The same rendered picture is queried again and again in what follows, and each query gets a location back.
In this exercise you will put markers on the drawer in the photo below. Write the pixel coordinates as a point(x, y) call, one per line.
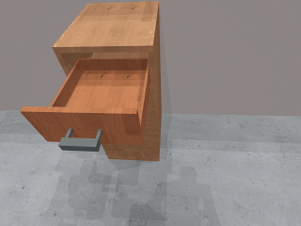
point(111, 94)

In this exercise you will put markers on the cabinet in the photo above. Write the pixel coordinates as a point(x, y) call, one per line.
point(120, 30)

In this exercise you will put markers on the handle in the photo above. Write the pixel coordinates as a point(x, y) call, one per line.
point(80, 144)

